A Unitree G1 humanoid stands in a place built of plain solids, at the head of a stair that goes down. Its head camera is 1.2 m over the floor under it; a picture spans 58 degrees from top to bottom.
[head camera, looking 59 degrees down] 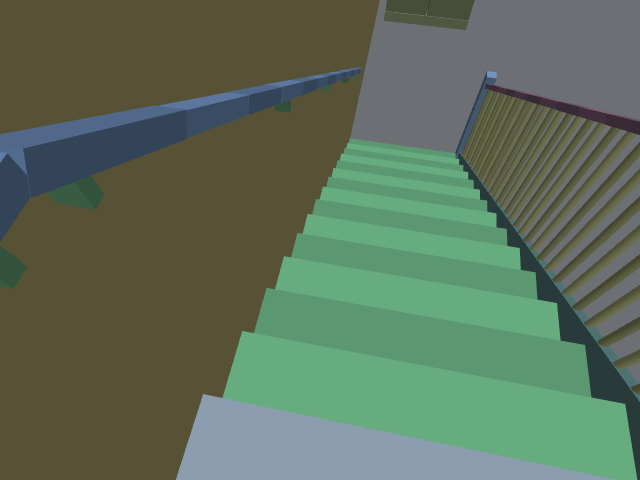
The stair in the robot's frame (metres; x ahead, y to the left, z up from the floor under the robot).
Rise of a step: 0.17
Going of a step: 0.24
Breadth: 1.20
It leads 11 degrees to the right of straight ahead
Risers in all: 15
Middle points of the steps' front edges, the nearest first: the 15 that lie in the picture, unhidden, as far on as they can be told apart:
0.13 -0.28 0.00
0.36 -0.33 -0.17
0.60 -0.38 -0.35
0.84 -0.42 -0.52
1.07 -0.47 -0.70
1.31 -0.52 -0.87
1.54 -0.56 -1.05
1.78 -0.61 -1.22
2.02 -0.65 -1.40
2.25 -0.70 -1.57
2.49 -0.75 -1.75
2.73 -0.79 -1.92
2.96 -0.84 -2.10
3.20 -0.88 -2.27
3.44 -0.93 -2.45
